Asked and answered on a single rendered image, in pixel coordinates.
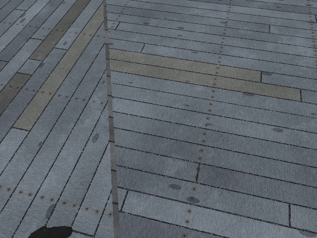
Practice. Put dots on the left robot hand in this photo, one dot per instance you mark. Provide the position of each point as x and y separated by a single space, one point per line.
52 232

